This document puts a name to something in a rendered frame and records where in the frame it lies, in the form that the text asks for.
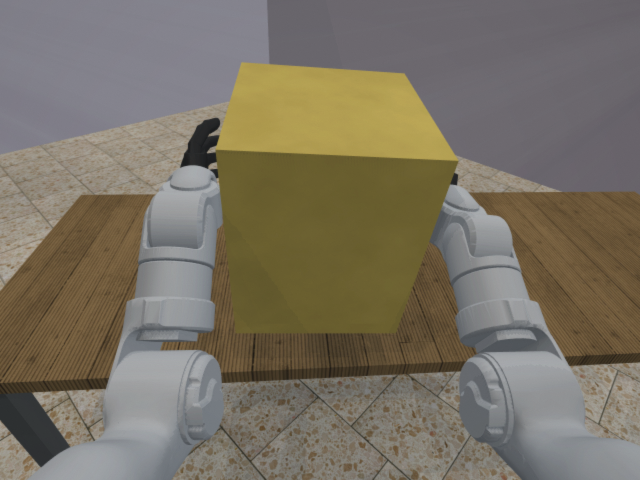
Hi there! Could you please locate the right robot upper arm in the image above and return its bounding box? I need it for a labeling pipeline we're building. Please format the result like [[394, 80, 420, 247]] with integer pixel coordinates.
[[459, 351, 640, 480]]

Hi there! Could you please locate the right robot forearm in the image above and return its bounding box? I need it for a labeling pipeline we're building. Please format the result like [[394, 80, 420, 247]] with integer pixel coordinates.
[[429, 185, 586, 416]]

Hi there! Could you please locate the carton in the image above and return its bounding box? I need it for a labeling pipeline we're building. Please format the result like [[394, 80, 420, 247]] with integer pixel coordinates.
[[215, 62, 458, 333]]

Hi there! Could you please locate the left robot hand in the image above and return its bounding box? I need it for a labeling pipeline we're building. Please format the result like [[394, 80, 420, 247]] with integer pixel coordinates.
[[180, 118, 220, 178]]

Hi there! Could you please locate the left robot forearm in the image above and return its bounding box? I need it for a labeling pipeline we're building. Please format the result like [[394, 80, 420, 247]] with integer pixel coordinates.
[[102, 165, 223, 429]]

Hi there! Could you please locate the table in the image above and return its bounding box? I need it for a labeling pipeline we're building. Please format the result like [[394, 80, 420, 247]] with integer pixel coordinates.
[[0, 192, 640, 467]]

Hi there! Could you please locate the left robot upper arm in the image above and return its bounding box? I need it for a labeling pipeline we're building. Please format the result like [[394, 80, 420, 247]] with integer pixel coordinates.
[[27, 350, 224, 480]]

